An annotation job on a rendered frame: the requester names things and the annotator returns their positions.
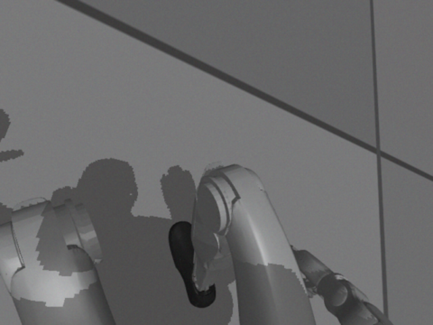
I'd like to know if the right robot foot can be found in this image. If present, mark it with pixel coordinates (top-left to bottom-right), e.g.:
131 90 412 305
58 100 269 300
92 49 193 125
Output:
168 221 216 308

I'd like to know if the right robot hand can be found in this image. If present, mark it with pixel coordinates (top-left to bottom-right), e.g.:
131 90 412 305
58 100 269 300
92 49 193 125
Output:
290 245 333 298

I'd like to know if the right robot arm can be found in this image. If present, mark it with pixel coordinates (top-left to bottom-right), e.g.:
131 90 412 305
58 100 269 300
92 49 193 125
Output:
317 273 394 325

